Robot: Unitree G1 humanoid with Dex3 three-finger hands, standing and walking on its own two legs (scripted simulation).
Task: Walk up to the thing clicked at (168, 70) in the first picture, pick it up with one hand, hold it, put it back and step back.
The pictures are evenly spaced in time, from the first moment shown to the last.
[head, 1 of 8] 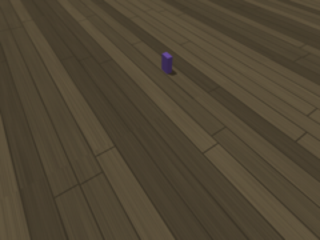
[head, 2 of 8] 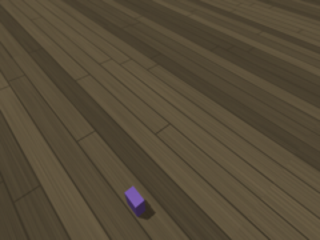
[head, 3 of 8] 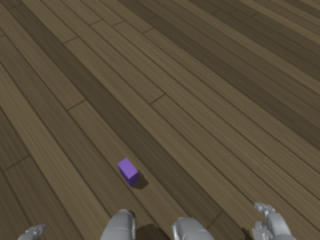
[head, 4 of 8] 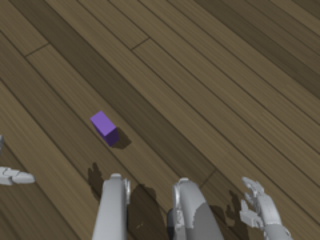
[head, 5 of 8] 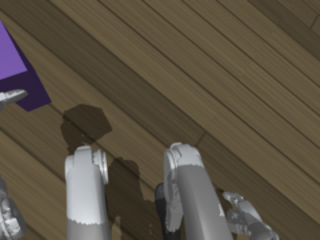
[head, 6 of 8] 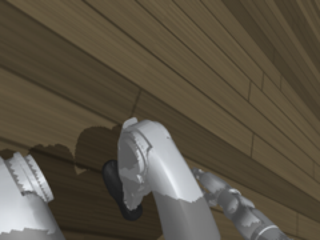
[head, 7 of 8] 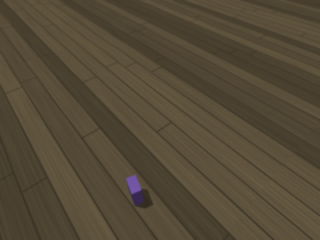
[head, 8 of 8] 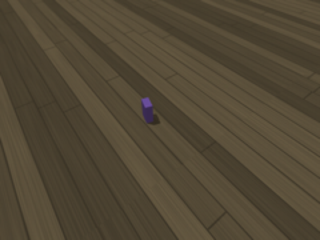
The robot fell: no
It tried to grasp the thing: yes
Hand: left
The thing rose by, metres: 0.66
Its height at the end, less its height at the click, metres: +0.00
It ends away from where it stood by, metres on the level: 0.02
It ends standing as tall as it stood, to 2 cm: yes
